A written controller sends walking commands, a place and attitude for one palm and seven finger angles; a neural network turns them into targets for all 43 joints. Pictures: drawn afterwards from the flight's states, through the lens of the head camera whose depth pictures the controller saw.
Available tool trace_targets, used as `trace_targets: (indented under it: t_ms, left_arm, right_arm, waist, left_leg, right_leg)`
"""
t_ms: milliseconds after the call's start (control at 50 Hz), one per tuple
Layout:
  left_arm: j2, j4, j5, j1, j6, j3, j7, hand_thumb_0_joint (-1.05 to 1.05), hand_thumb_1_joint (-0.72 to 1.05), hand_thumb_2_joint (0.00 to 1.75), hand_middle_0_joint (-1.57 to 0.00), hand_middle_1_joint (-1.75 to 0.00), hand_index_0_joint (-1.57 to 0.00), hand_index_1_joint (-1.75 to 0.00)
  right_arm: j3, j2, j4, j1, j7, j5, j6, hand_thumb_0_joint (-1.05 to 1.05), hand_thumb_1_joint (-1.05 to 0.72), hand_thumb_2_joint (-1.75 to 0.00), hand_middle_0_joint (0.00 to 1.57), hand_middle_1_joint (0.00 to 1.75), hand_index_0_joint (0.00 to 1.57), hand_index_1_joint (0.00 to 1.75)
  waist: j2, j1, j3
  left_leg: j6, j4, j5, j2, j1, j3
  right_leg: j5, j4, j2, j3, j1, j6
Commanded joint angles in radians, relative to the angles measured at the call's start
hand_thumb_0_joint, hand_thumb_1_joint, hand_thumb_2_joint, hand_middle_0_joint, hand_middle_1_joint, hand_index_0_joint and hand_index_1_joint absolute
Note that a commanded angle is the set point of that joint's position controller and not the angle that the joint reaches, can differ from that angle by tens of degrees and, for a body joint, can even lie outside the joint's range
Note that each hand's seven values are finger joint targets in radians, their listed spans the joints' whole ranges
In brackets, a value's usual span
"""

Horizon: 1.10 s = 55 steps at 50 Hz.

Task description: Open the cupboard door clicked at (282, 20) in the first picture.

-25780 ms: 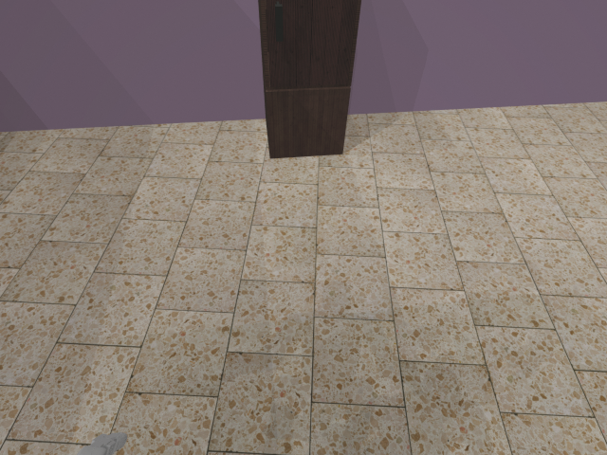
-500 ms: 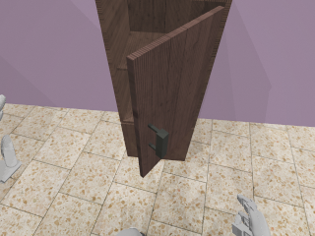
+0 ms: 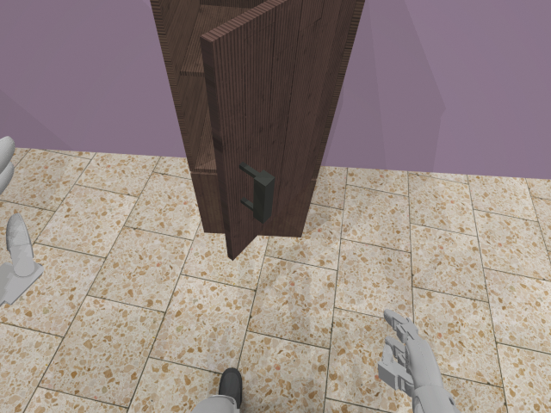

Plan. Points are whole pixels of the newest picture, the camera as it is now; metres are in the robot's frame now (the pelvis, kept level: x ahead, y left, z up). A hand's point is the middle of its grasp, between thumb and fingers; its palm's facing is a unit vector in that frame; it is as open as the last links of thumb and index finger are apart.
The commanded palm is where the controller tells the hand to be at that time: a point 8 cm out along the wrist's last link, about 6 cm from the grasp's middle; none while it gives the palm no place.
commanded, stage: stop stepping back and stand still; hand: left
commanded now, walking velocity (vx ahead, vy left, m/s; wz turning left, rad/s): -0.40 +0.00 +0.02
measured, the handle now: (254, 192) +0.49 +0.08 -0.06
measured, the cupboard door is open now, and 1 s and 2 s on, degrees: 53 53 53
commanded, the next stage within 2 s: let the arm hang, fingers relaxed in 1.48 s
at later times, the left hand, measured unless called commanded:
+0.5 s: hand (48, 395) +0.13 +0.20 +0.15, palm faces +0.37 -0.82 -0.44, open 7.4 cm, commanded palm +0.05 +0.26 +0.18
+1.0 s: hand out of the picture +0.06 +0.23 +0.16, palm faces +0.37 -0.81 -0.46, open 7.4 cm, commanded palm +0.00 +0.28 +0.18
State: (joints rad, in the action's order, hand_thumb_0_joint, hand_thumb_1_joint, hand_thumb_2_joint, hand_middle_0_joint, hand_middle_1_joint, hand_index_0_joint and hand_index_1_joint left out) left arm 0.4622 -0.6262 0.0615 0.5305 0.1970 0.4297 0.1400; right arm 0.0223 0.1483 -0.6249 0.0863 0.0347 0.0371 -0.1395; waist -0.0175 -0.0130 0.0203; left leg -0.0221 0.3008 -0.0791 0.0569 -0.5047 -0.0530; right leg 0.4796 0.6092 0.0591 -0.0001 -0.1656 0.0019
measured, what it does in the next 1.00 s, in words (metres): walks backwards: right foot, then left foot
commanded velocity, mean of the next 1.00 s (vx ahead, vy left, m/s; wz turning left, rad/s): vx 0.07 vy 0.06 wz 0.00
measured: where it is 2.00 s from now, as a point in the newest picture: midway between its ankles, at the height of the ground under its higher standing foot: outside the picture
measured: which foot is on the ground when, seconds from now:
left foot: down 0.00-0.10, up 0.12-0.34, down 0.36-1.00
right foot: up 0.00-0.04, down 0.06-1.00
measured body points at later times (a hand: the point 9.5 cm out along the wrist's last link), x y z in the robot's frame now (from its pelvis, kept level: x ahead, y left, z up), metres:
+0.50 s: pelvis -0.09 -0.04 -0.01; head -0.09 -0.04 +0.44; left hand +0.10 +0.25 +0.17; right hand +0.06 -0.31 -0.08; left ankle -0.08 +0.06 -0.74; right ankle -0.15 -0.11 -0.72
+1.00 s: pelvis -0.15 -0.02 +0.01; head -0.13 +0.00 +0.45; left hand +0.03 +0.27 +0.19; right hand +0.02 -0.26 -0.07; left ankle -0.12 +0.09 -0.74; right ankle -0.14 -0.11 -0.74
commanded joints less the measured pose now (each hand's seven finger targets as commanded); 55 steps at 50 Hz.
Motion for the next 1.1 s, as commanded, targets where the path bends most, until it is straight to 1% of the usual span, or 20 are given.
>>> trace_targets:
  t_ms: [0, 20, 60, 80, 120, 200, 300, 340, 360, 380, 420, 460, 520, 600, 640, 680, 740, 820, 900, 1080]
  left_arm:
    - [0.238, -0.220, 0.035, 0.101, 0.074, 0.222, 0.003, 0.00, 0.90, 0.90, -0.20, -0.30, -0.20, -0.30]
    - [0.238, -0.221, 0.046, 0.106, 0.082, 0.231, -0.004, 0.00, 0.90, 0.90, -0.20, -0.30, -0.20, -0.30]
    - [0.293, -0.194, 0.054, 0.151, 0.083, 0.284, 0.007, 0.00, 0.90, 0.90, -0.20, -0.30, -0.20, -0.30]
    - [0.277, -0.164, 0.054, 0.164, 0.081, 0.285, 0.017, 0.00, 0.90, 0.90, -0.20, -0.30, -0.20, -0.30]
    - [0.254, -0.068, 0.036, 0.224, 0.057, 0.293, 0.027, 0.00, 0.90, 0.90, -0.20, -0.30, -0.20, -0.30]
    - [0.143, 0.057, 0.012, 0.034, 0.020, 0.142, 0.035, 0.00, 0.90, 0.90, -0.20, -0.30, -0.20, -0.30]
    - [0.123, 0.147, -0.015, -0.169, 0.022, 0.026, 0.043, 0.00, 0.90, 0.90, -0.20, -0.30, -0.20, -0.30]
    - [0.136, 0.063, -0.020, -0.156, 0.036, 0.034, 0.047, 0.00, 0.90, 0.90, -0.20, -0.30, -0.20, -0.30]
    - [0.157, 0.001, -0.019, -0.132, 0.050, 0.056, 0.049, 0.00, 0.90, 0.90, -0.20, -0.30, -0.20, -0.30]
    - [0.173, -0.066, -0.024, -0.105, 0.062, 0.081, 0.052, 0.00, 0.90, 0.90, -0.20, -0.30, -0.20, -0.30]
    - [0.185, -0.153, -0.033, 0.008, 0.065, 0.126, 0.056, 0.00, 0.90, 0.90, -0.20, -0.30, -0.20, -0.30]
    - [0.196, -0.198, -0.029, 0.047, 0.051, 0.157, 0.044, 0.00, 0.90, 0.90, -0.20, -0.30, -0.20, -0.30]
    - [0.182, -0.124, -0.022, 0.086, 0.064, 0.194, 0.048, 0.00, 0.90, 0.90, -0.20, -0.30, -0.20, -0.30]
    - [0.101, 0.058, -0.003, 0.057, 0.070, 0.125, 0.040, 0.00, 0.90, 0.90, -0.20, -0.30, -0.20, -0.30]
    - [0.095, 0.117, -0.013, 0.005, 0.071, 0.098, 0.035, 0.00, 0.90, 0.90, -0.20, -0.30, -0.20, -0.30]
    - [0.079, 0.167, -0.026, -0.052, 0.062, 0.063, 0.033, 0.00, 0.90, 0.90, -0.20, -0.30, -0.20, -0.30]
    - [0.062, 0.126, -0.032, -0.140, 0.053, 0.006, 0.032, 0.00, 0.90, 0.90, -0.20, -0.30, -0.20, -0.30]
    - [0.126, -0.096, -0.038, -0.158, 0.058, 0.038, 0.041, 0.00, 0.90, 0.90, -0.20, -0.30, -0.20, -0.30]
    - [0.196, -0.196, -0.039, -0.058, 0.061, 0.136, 0.047, 0.00, 0.90, 0.90, -0.20, -0.30, -0.20, -0.30]
    - [0.079, 0.059, -0.009, 0.073, 0.043, 0.085, 0.029, 0.00, 0.90, 0.90, -0.20, -0.30, -0.20, -0.30]
  right_arm:
    - [-0.076, 0.178, 0.138, -0.004, 0.002, 0.003, 0.000, 0.00, -0.90, -0.90, 0.20, 0.30, 0.20, 0.30]
    - [-0.073, 0.170, 0.159, -0.036, -0.001, -0.009, 0.015, 0.00, -0.90, -0.90, 0.20, 0.30, 0.20, 0.30]
    - [-0.056, 0.159, 0.184, -0.050, 0.006, -0.036, 0.043, 0.00, -0.90, -0.90, 0.20, 0.30, 0.20, 0.30]
    - [-0.054, 0.162, 0.181, -0.052, 0.006, -0.049, 0.051, 0.00, -0.90, -0.90, 0.20, 0.30, 0.20, 0.30]
    - [-0.057, 0.150, 0.165, -0.029, 0.013, -0.068, 0.051, 0.00, -0.90, -0.90, 0.20, 0.30, 0.20, 0.30]
    - [-0.048, 0.170, 0.142, -0.028, 0.043, -0.058, 0.044, 0.00, -0.90, -0.90, 0.20, 0.30, 0.20, 0.30]
    - [-0.072, 0.219, 0.118, 0.007, 0.055, -0.061, 0.026, 0.00, -0.90, -0.90, 0.20, 0.30, 0.20, 0.30]
    - [-0.078, 0.235, 0.142, 0.027, 0.054, -0.062, 0.033, 0.00, -0.90, -0.90, 0.20, 0.30, 0.20, 0.30]
    - [-0.079, 0.245, 0.160, 0.041, 0.048, -0.066, 0.033, 0.00, -0.90, -0.90, 0.20, 0.30, 0.20, 0.30]
    - [-0.076, 0.240, 0.172, 0.067, 0.039, -0.066, 0.029, 0.00, -0.90, -0.90, 0.20, 0.30, 0.20, 0.30]
    - [-0.071, 0.188, 0.175, 0.081, 0.019, -0.046, 0.013, 0.00, -0.90, -0.90, 0.20, 0.30, 0.20, 0.30]
    - [-0.071, 0.198, 0.179, 0.039, 0.011, -0.041, -0.008, 0.00, -0.90, -0.90, 0.20, 0.30, 0.20, 0.30]
    - [-0.063, 0.190, 0.183, 0.051, 0.030, -0.045, -0.012, 0.00, -0.90, -0.90, 0.20, 0.30, 0.20, 0.30]
    - [-0.087, 0.185, 0.152, 0.076, 0.023, -0.056, 0.004, 0.00, -0.90, -0.90, 0.20, 0.30, 0.20, 0.30]
    - [-0.080, 0.186, 0.124, 0.078, 0.030, -0.052, -0.002, 0.00, -0.90, -0.90, 0.20, 0.30, 0.20, 0.30]
    - [-0.060, 0.171, 0.116, 0.066, 0.040, -0.048, -0.003, 0.00, -0.90, -0.90, 0.20, 0.30, 0.20, 0.30]
    - [-0.053, 0.175, 0.111, 0.039, 0.059, -0.041, -0.021, 0.00, -0.90, -0.90, 0.20, 0.30, 0.20, 0.30]
    - [-0.064, 0.198, 0.143, 0.024, 0.064, -0.033, -0.034, 0.00, -0.90, -0.90, 0.20, 0.30, 0.20, 0.30]
    - [-0.051, 0.178, 0.156, 0.034, 0.056, -0.027, -0.043, 0.00, -0.90, -0.90, 0.20, 0.30, 0.20, 0.30]
    - [-0.060, 0.188, 0.150, 0.043, 0.046, -0.042, -0.022, 0.00, -0.90, -0.90, 0.20, 0.30, 0.20, 0.30]
  waist:
    - [0.236, -0.021, -0.408]
    - [0.189, -0.024, -0.373]
    - [-0.095, -0.007, -0.263]
    - [-0.150, -0.020, -0.189]
    - [-0.211, -0.001, -0.208]
    - [-0.057, 0.030, -0.080]
    - [-0.187, 0.030, -0.052]
    - [-0.095, 0.035, -0.106]
    - [-0.020, 0.036, -0.153]
    - [0.072, 0.035, -0.194]
    - [0.225, 0.006, -0.207]
    - [0.237, 0.004, -0.087]
    - [0.200, 0.008, -0.043]
    - [-0.149, 0.030, -0.047]
    - [-0.125, 0.032, -0.053]
    - [-0.126, 0.030, -0.045]
    - [-0.062, 0.025, -0.035]
    - [0.026, -0.002, -0.068]
    - [0.208, -0.003, -0.136]
    - [0.041, 0.021, -0.039]
  left_leg:
    - [-0.027, 0.042, -0.259, 0.144, 0.547, 0.132]
    - [-0.016, 0.096, -0.176, 0.122, 0.514, 0.092]
    - [0.040, 0.347, 0.309, -0.038, 0.326, -0.019]
    - [0.039, 0.535, 0.442, -0.078, 0.111, 0.007]
    - [0.031, 0.672, 0.429, -0.081, -0.045, 0.051]
    - [0.019, 0.485, 0.352, -0.059, 0.039, -0.031]
    - [-0.047, 0.263, 0.302, -0.094, 0.229, -0.055]
    - [-0.078, 0.168, 0.058, -0.063, 0.327, -0.017]
    - [-0.103, 0.182, -0.152, -0.003, 0.443, 0.041]
    - [-0.138, 0.225, -0.351, 0.067, 0.571, 0.112]
    - [-0.167, 0.190, -0.512, 0.155, 0.539, 0.237]
    - [-0.124, 0.046, -0.071, 0.153, 0.202, 0.202]
    - [-0.059, 0.091, 0.233, 0.097, 0.048, 0.110]
    - [0.024, 0.531, 0.464, -0.055, 0.073, 0.056]
    - [0.020, 0.595, 0.470, -0.032, 0.055, 0.089]
    - [0.011, 0.443, 0.419, -0.018, 0.109, 0.064]
    - [-0.007, 0.198, 0.317, -0.042, 0.270, 0.025]
    - [-0.035, 0.088, 0.194, 0.041, 0.356, 0.108]
    - [-0.007, 0.065, 0.011, 0.038, 0.303, 0.120]
    - [0.006, 0.018, 0.337, 0.036, 0.201, 0.126]
  right_leg:
    - [-0.163, -0.248, 0.013, 0.052, -0.028, -0.020]
    - [-0.273, -0.334, -0.033, 0.018, -0.031, -0.021]
    - [-0.437, -0.414, -0.274, -0.174, -0.146, -0.057]
    - [-0.681, -0.377, -0.349, -0.224, -0.101, -0.042]
    - [-1.061, -0.222, -0.295, -0.096, 0.030, 0.050]
    - [-0.964, -0.231, -0.293, -0.095, -0.010, -0.030]
    - [-1.143, -0.161, -0.268, -0.083, 0.020, 0.087]
    - [-1.228, -0.007, -0.215, -0.057, 0.046, 0.124]
    - [-1.177, 0.088, -0.175, -0.046, -0.026, 0.138]
    - [-0.899, 0.174, -0.135, -0.029, -0.162, 0.134]
    - [-0.103, 0.168, -0.072, -0.007, -0.240, 0.054]
    - [0.021, 0.104, -0.062, 0.028, -0.040, 0.017]
    - [-0.210, -0.129, -0.081, 0.037, 0.089, 0.005]
    - [-0.375, -0.403, -0.352, -0.420, -0.058, -0.085]
    - [-0.436, -0.373, -0.339, -0.320, -0.032, -0.064]
    - [-0.490, -0.312, -0.273, -0.167, -0.005, -0.082]
    - [-0.372, -0.320, -0.214, -0.116, -0.051, -0.043]
    - [-0.307, -0.286, -0.139, -0.093, -0.038, 0.027]
    - [-0.428, -0.181, -0.091, -0.016, 0.078, 0.002]
    - [-0.271, -0.294, -0.092, -0.038, 0.009, 0.000]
